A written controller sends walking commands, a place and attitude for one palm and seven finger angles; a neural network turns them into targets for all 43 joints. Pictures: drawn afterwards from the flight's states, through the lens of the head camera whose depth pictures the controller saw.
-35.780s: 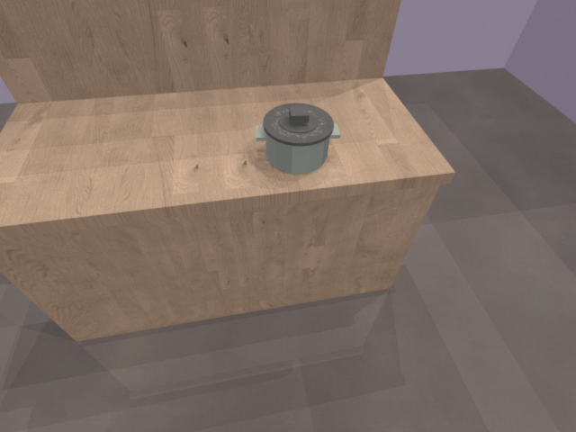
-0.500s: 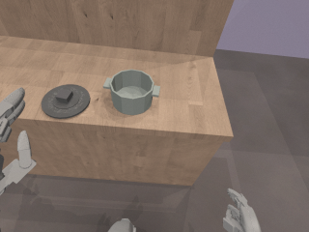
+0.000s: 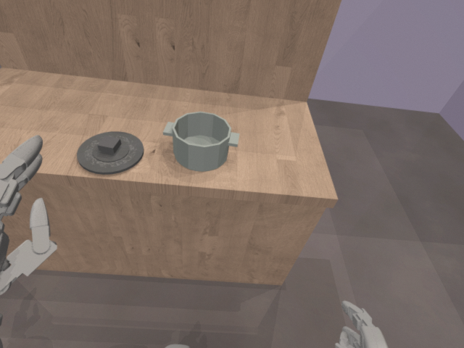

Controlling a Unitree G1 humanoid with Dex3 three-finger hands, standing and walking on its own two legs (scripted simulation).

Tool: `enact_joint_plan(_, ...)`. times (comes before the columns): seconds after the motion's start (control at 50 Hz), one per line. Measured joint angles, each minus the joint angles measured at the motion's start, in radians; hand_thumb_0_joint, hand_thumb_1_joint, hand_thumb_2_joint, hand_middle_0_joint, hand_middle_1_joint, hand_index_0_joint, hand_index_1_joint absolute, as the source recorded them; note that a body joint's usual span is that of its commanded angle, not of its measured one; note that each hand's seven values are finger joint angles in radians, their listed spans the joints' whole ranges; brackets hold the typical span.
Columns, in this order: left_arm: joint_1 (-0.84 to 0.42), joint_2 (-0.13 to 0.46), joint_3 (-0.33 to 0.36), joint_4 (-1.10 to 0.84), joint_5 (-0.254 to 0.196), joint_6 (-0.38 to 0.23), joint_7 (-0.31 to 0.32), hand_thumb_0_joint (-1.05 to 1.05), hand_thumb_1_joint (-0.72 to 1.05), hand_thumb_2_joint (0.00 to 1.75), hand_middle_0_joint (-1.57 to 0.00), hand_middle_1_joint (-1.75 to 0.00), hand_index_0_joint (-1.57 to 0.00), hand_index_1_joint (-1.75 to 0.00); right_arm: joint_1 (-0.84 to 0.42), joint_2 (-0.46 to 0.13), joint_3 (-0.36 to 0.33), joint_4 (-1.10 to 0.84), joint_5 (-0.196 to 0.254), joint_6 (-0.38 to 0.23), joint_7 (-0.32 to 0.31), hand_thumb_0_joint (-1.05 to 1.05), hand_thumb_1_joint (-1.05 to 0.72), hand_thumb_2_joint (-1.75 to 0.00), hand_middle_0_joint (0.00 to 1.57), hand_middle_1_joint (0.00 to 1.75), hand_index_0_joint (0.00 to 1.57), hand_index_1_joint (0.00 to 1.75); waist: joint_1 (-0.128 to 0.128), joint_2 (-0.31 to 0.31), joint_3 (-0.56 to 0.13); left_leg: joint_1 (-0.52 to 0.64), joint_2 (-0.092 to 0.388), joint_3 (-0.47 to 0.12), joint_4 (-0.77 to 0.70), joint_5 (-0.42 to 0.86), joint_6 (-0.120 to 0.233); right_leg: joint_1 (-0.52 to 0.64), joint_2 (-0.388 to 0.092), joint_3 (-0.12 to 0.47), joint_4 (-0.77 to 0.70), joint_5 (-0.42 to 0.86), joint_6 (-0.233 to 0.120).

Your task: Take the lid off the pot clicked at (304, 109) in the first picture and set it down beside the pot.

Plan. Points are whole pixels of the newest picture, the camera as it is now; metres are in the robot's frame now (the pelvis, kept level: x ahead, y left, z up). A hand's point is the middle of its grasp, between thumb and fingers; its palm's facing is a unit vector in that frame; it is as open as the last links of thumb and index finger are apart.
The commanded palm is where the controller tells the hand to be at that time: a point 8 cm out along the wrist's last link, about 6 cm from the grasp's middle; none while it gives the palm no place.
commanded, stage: step back with the hand held close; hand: left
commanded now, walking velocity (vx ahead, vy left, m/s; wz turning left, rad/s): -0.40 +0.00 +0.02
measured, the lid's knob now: (109, 144) +0.63 +0.37 -0.06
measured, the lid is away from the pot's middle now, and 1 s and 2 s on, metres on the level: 0.26 0.26 0.26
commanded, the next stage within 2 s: stop stepping back and stand still in 0.04 s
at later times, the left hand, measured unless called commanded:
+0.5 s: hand out of the picture +0.04 +0.25 +0.20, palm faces +0.38 -0.81 -0.46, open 7.4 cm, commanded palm +0.00 +0.28 +0.20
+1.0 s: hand out of the picture -0.01 +0.31 +0.14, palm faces +0.38 -0.79 -0.48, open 7.4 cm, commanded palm none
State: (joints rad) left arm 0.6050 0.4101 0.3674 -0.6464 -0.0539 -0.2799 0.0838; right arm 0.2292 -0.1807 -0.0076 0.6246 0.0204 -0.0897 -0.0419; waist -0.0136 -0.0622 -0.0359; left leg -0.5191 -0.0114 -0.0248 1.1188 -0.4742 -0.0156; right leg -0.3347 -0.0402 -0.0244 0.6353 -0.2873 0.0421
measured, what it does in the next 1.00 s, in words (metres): walks backwards: left foot, then right foot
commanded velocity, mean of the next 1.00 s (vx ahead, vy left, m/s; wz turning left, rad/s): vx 0.14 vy -0.03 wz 0.00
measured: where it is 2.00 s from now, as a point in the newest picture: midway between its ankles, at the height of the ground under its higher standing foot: outside the picture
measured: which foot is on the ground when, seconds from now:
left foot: up 0.00-0.04, down 0.06-0.36, up 0.38-0.60, down 0.62-1.00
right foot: down 0.00-0.06, up 0.08-0.32, down 0.34-0.64, up 0.66-0.84, down 0.86-1.00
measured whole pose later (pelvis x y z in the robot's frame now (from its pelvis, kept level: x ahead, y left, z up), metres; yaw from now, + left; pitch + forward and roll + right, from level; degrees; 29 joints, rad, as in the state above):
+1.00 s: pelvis -0.22 +0.05 -0.01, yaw +5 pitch +0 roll -4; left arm 0.42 0.41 0.34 -0.36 0.05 -0.18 0.07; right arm 0.28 -0.21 -0.04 0.65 0.02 -0.03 0.02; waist -0.03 0.04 -0.05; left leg -0.51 0.01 -0.02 1.26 -0.55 0.04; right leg -0.39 0.01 -0.14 0.73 -0.34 -0.03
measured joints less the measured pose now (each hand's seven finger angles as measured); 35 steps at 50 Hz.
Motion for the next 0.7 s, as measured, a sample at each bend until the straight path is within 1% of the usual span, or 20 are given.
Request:
enact_joint_plan(0.06,-0.059,-0.003,0.024,0.009,-0.011,-0.009,0.023,0.01,0.88,0.90,-0.21,-0.30,-0.22,-0.30,-0.021,-0.026,-0.001,-0.038,0.008,-0.016,-0.011,0.02,-0.90,-0.90,0.20,0.30,0.21,0.30,-0.030,0.002,0.024,0.139,0.035,-0.012,-0.354,0.071,0.015,-0.088,-0.018,-0.014,0.096,-0.018,0.019)
enact_joint_plan(0.08,-0.084,0.008,0.043,0.014,-0.017,-0.015,0.030,0.01,0.88,0.90,-0.21,-0.30,-0.22,-0.30,-0.048,-0.010,-0.009,-0.030,0.004,-0.028,-0.012,0.02,-0.90,-0.90,0.20,0.30,0.21,0.30,-0.026,-0.033,0.060,0.128,0.016,0.008,-0.349,0.079,0.023,-0.123,-0.024,0.020,0.154,-0.062,0.011)
enact_joint_plan(0.12,-0.101,0.018,0.076,0.020,-0.025,-0.020,0.036,0.01,0.88,0.90,-0.21,-0.30,-0.21,-0.30,-0.087,0.028,-0.010,-0.017,-0.008,-0.053,0.005,0.02,-0.90,-0.90,0.20,0.30,0.20,0.30,-0.002,-0.086,0.119,0.127,0.010,0.056,-0.348,0.111,0.034,-0.181,0.013,0.080,0.286,-0.189,-0.003)
enact_joint_plan(0.14,-0.091,0.016,0.083,0.014,-0.032,-0.011,0.032,0.01,0.89,0.90,-0.21,-0.30,-0.21,-0.30,-0.092,0.041,-0.006,-0.018,-0.018,-0.065,0.015,0.02,-0.90,-0.90,0.20,0.30,0.20,0.30,-0.003,-0.089,0.130,0.123,0.021,0.063,-0.358,0.129,0.034,-0.203,0.041,0.083,0.346,-0.239,0.000)
enact_joint_plan(0.16,-0.122,0.005,0.055,0.064,-0.003,-0.001,0.019,0.01,0.89,0.90,-0.21,-0.30,-0.21,-0.30,-0.089,0.042,-0.007,-0.008,-0.029,-0.075,0.025,0.02,-0.90,-0.90,0.20,0.30,0.20,0.30,-0.015,-0.069,0.127,0.105,0.026,0.048,-0.365,0.153,0.036,-0.225,0.058,0.072,0.415,-0.249,0.005)
enact_joint_plan(0.2,-0.157,-0.018,0.018,0.057,-0.013,0.104,0.005,0.02,0.89,0.90,-0.21,-0.30,-0.21,-0.30,-0.085,0.046,-0.005,-0.007,-0.022,-0.060,0.050,0.02,-0.90,-0.90,0.20,0.30,0.21,0.30,-0.021,-0.049,0.138,0.106,0.036,0.036,-0.405,0.195,0.031,-0.231,0.093,0.084,0.495,-0.221,0.011)
enact_joint_plan(0.24,-0.080,-0.005,0.037,-0.022,-0.019,0.110,0.013,0.02,0.89,0.90,-0.21,-0.30,-0.21,-0.30,-0.068,0.059,0.001,-0.026,-0.016,-0.062,0.069,0.02,-0.90,-0.90,0.20,0.30,0.21,0.30,-0.038,-0.042,0.127,0.094,0.051,0.039,-0.425,0.223,0.027,-0.205,0.103,0.073,0.472,-0.174,0.000)
enact_joint_plan(0.3,0.086,0.055,0.082,-0.160,-0.022,0.098,0.028,0.02,0.89,0.90,-0.21,-0.30,-0.21,-0.30,-0.015,0.063,0.004,-0.059,-0.011,-0.050,0.079,0.02,-0.90,-0.90,0.21,0.30,0.21,0.30,-0.044,-0.028,0.088,0.068,0.069,0.049,-0.424,0.239,0.021,-0.095,0.083,0.033,0.289,-0.120,-0.016)
enact_joint_plan(0.34,0.149,0.101,0.110,-0.198,-0.011,0.075,0.035,0.02,0.89,0.90,-0.21,-0.30,-0.21,-0.30,0.023,0.048,0.006,-0.073,-0.010,-0.035,0.070,0.02,-0.90,-0.90,0.21,0.30,0.21,0.30,-0.033,-0.002,0.059,0.036,0.074,0.047,-0.391,0.233,0.019,0.012,0.063,0.003,0.125,-0.094,-0.030)
enact_joint_plan(0.36,0.151,0.113,0.116,-0.193,-0.005,0.061,0.034,0.02,0.89,0.90,-0.21,-0.30,-0.21,-0.30,0.033,0.035,0.005,-0.073,-0.007,-0.028,0.064,0.02,-0.90,-0.90,0.21,0.30,0.21,0.30,-0.024,0.022,0.055,0.018,0.080,0.039,-0.363,0.223,0.017,0.047,0.067,-0.011,0.066,-0.148,-0.039)
enact_joint_plan(0.4,0.097,0.109,0.088,-0.137,0.002,0.037,0.016,0.02,0.88,0.90,-0.21,-0.30,-0.21,-0.30,0.041,0.002,-0.007,-0.052,0.003,-0.004,0.052,0.02,-0.90,-0.90,0.20,0.30,0.21,0.30,-0.029,0.100,0.072,-0.012,0.081,-0.017,-0.252,0.119,0.028,0.071,0.091,-0.061,0.055,-0.131,-0.053)
enact_joint_plan(0.42,0.068,0.106,0.075,-0.101,0.002,0.030,0.009,0.01,0.88,0.90,-0.21,-0.30,-0.22,-0.30,0.051,-0.009,-0.012,-0.037,0.009,0.010,0.048,0.02,-0.90,-0.90,0.20,0.30,0.21,0.30,-0.027,0.113,0.065,-0.033,0.057,-0.029,-0.141,0.090,0.030,0.075,0.086,-0.077,0.057,-0.109,-0.057)
enact_joint_plan(0.48,0.017,0.059,0.066,0.017,-0.007,0.024,0.001,0.01,0.88,0.90,-0.22,-0.30,-0.22,-0.30,0.080,-0.024,-0.012,0.006,0.023,0.055,0.041,0.02,-0.90,-0.90,0.20,0.30,0.21,0.30,0.007,0.082,-0.009,-0.059,-0.009,-0.008,0.179,0.102,0.035,0.045,0.055,-0.054,0.063,-0.081,-0.057)
enact_joint_plan(0.52,-0.003,0.019,0.074,0.101,-0.008,0.032,0.003,0.01,0.88,0.90,-0.22,-0.30,-0.22,-0.30,0.091,-0.027,-0.011,0.005,0.023,0.072,0.030,0.02,-0.90,-0.90,0.20,0.30,0.21,0.30,0.008,0.056,-0.060,-0.028,-0.014,0.009,0.238,0.112,0.044,0.009,0.043,-0.040,0.056,-0.063,-0.053)
enact_joint_plan(0.58,-0.064,-0.028,0.048,0.171,0.005,0.057,0.010,0.01,0.89,0.90,-0.21,-0.30,-0.21,-0.30,0.084,-0.038,-0.013,-0.008,0.026,0.044,0.013,0.02,-0.90,-0.90,0.20,0.30,0.21,0.30,-0.004,0.031,-0.077,0.082,0.017,0.022,0.052,0.065,0.068,-0.049,0.026,-0.051,0.059,-0.037,-0.047)
enact_joint_plan(0.62,-0.078,-0.050,0.014,0.139,0.016,0.074,0.018,0.01,0.89,0.90,-0.21,-0.30,-0.21,-0.30,0.067,-0.051,-0.015,-0.021,0.025,0.007,0.004,0.02,-0.90,-0.90,0.20,0.30,0.20,0.30,-0.010,0.017,-0.059,0.197,0.034,0.025,-0.219,0.041,0.081,-0.097,0.015,-0.060,0.090,-0.031,-0.038)
enact_joint_plan(0.64,-0.064,-0.054,0.003,0.102,0.019,0.078,0.024,0.01,0.89,0.90,-0.21,-0.30,-0.21,-0.30,0.054,-0.052,-0.016,-0.028,0.023,-0.013,-0.001,0.02,-0.90,-0.90,0.20,0.30,0.20,0.30,-0.007,-0.003,-0.046,0.270,0.026,0.034,-0.358,-0.073,0.054,-0.126,0.006,-0.048,0.122,-0.034,-0.032)
enact_joint_plan(0.66,-0.041,-0.046,0.003,0.071,0.021,0.075,0.032,0.02,0.89,0.90,-0.21,-0.30,-0.21,-0.30,0.031,-0.030,-0.017,-0.022,0.017,-0.028,-0.006,0.02,-0.90,-0.90,0.20,0.30,0.20,0.30,0.004,-0.060,-0.022,0.310,-0.006,0.071,-0.423,-0.117,0.040,-0.147,-0.015,-0.005,0.164,-0.041,-0.043)
enact_joint_plan(0.68,-0.008,-0.041,0.006,0.043,0.026,0.070,0.039,0.02,0.89,0.90,-0.21,-0.30,-0.21,-0.30,0.016,-0.004,-0.015,-0.023,0.011,-0.041,-0.008,0.02,-0.90,-0.90,0.20,0.30,0.20,0.30,0.021,-0.106,-0.002,0.345,-0.029,0.114,-0.463,-0.076,0.040,-0.153,-0.018,0.030,0.218,-0.075,-0.053)
enact_joint_plan(0.7,0.027,-0.038,0.006,0.021,0.033,0.066,0.043,0.02,0.89,0.90,-0.21,-0.30,-0.21,-0.30,0.012,0.014,-0.012,-0.029,-0.001,-0.059,-0.009,0.02,-0.90,-0.90,0.20,0.30,0.20,0.30,0.028,-0.120,0.004,0.364,-0.032,0.141,-0.482,-0.006,0.050,-0.149,-0.002,0.033,0.265,-0.133,-0.056)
